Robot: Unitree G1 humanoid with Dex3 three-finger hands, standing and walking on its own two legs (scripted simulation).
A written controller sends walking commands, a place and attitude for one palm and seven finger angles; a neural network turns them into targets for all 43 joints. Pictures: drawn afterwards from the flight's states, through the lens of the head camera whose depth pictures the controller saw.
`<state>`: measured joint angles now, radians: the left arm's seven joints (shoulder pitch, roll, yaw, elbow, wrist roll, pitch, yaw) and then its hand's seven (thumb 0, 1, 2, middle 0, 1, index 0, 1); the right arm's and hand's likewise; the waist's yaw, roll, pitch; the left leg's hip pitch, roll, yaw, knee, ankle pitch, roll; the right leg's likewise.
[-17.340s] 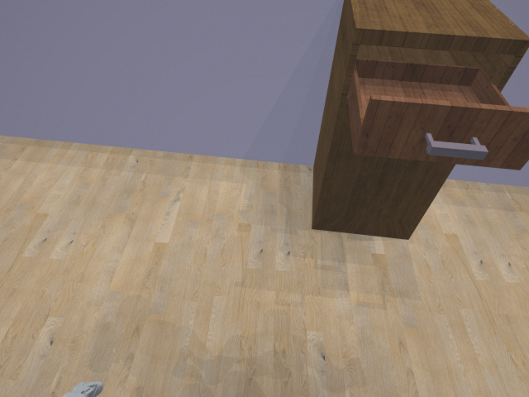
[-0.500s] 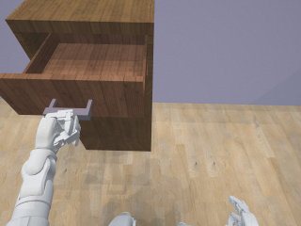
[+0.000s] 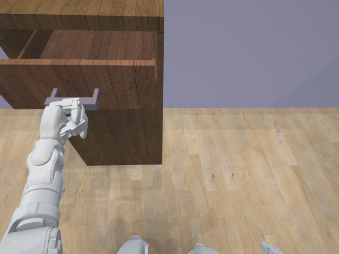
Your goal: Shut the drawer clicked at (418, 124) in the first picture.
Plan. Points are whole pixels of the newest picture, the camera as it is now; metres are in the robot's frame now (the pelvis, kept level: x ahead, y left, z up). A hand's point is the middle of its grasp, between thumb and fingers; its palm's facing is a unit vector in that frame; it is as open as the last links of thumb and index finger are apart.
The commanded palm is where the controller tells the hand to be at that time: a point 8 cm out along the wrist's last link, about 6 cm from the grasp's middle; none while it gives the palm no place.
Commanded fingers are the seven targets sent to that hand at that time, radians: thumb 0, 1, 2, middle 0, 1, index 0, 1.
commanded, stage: push the drawer shut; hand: left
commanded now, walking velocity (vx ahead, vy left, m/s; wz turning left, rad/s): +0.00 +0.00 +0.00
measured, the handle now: (74, 97) +0.48 +0.25 +0.07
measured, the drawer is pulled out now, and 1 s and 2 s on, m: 0.14 0.01 0.00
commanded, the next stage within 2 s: pull the fist back off the drawer in 1.60 s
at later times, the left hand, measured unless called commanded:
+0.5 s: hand (88, 103) +0.46 +0.21 +0.07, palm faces +0.04 -1.00 -0.03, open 3.0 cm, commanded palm +0.44 +0.26 +0.07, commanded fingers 0.00 0.90 0.90 -1.40 -1.60 -1.40 -1.60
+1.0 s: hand (93, 84) +0.53 +0.21 +0.07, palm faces +0.05 -1.00 -0.03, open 3.0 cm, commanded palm +0.51 +0.26 +0.07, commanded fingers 0.00 0.90 0.90 -1.40 -1.60 -1.40 -1.60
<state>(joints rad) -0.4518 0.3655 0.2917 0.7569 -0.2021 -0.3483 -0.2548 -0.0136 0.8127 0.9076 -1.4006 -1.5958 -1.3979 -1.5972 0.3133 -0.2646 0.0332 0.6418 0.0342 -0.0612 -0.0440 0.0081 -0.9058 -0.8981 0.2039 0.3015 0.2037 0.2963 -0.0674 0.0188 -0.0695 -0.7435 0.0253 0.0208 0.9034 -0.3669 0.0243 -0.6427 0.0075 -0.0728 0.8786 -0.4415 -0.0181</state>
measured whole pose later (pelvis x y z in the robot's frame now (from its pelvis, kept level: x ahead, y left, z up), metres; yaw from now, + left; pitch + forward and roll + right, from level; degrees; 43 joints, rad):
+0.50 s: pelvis +0.01 +0.00 -0.01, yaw -1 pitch +15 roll -2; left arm -0.67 0.44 0.36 1.00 -0.15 -0.38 -0.26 -0.02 0.80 0.90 -1.40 -1.60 -1.40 -1.60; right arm 0.34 -0.27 0.03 0.65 0.02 0.01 -0.03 0.01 -0.91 -0.90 0.20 0.30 0.20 0.30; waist -0.11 0.02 -0.09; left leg -0.83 0.04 0.02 0.95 -0.39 0.02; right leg -0.72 0.02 -0.07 0.91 -0.46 -0.02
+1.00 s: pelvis +0.00 +0.00 -0.02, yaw -2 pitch +21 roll -4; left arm -0.96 0.60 0.42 1.23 -0.07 -0.35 -0.24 -0.02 0.81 0.91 -1.40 -1.60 -1.40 -1.60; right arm 0.39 -0.28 0.05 0.65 0.00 0.04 -0.02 0.00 -0.91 -0.90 0.20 0.30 0.20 0.30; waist -0.19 0.02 -0.09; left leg -0.98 0.06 0.01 1.02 -0.40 0.03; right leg -0.87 0.04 -0.08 0.96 -0.46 -0.02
